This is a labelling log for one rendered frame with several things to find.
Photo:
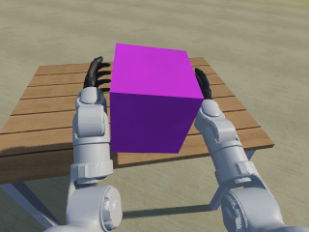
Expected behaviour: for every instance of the table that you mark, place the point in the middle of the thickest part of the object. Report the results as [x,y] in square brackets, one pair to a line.
[37,143]

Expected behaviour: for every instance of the carton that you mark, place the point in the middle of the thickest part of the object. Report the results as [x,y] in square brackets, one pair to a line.
[154,98]

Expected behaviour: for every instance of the robot right forearm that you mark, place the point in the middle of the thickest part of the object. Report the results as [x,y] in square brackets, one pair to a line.
[232,167]

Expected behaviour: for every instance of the left robot upper arm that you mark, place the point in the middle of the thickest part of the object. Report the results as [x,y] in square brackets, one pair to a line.
[92,209]

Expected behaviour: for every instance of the robot left forearm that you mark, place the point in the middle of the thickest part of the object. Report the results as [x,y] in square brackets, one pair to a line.
[90,138]

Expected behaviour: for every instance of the robot left hand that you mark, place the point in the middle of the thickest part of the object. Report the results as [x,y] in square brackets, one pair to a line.
[91,79]

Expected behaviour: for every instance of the robot right hand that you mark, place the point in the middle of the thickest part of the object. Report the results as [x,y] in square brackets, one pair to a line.
[203,84]

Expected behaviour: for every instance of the right robot upper arm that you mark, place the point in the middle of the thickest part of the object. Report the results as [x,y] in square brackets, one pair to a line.
[253,209]

